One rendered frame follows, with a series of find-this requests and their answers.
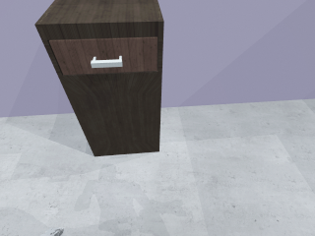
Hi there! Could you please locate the drawer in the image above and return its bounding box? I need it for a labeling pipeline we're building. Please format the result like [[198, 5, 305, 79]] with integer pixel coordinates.
[[49, 36, 158, 75]]

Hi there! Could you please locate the cabinet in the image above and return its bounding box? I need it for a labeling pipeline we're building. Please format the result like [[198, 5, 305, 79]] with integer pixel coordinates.
[[34, 0, 164, 157]]

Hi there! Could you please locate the handle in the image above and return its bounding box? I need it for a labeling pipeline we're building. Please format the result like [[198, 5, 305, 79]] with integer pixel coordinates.
[[91, 56, 123, 68]]

